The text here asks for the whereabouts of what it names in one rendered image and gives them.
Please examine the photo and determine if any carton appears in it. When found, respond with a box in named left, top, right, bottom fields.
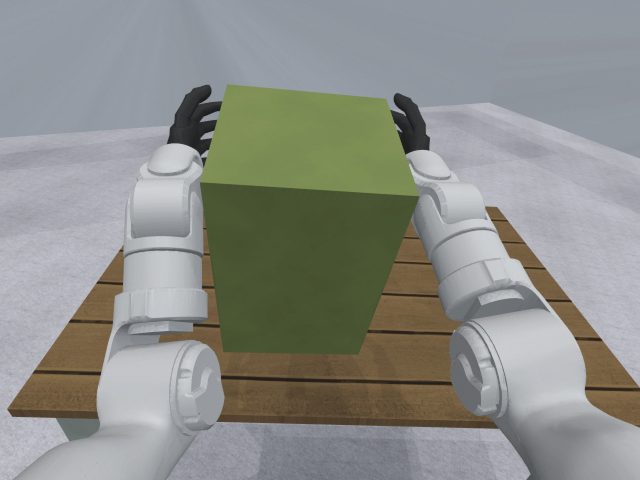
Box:
left=200, top=84, right=420, bottom=355

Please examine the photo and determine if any robot right forearm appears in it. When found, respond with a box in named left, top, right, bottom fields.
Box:
left=406, top=150, right=586, bottom=385

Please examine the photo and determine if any robot right upper arm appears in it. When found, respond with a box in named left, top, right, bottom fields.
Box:
left=449, top=308, right=640, bottom=480

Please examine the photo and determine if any robot left hand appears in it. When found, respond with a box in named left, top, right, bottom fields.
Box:
left=167, top=85, right=222, bottom=167

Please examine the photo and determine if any robot right hand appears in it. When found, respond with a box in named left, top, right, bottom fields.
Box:
left=390, top=93, right=430, bottom=155

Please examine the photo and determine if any robot left forearm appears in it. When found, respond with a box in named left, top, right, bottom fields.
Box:
left=97, top=143, right=208, bottom=421

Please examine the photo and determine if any robot left upper arm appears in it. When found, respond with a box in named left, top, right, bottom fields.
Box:
left=13, top=340, right=225, bottom=480

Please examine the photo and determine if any table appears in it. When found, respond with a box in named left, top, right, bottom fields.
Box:
left=7, top=206, right=640, bottom=480

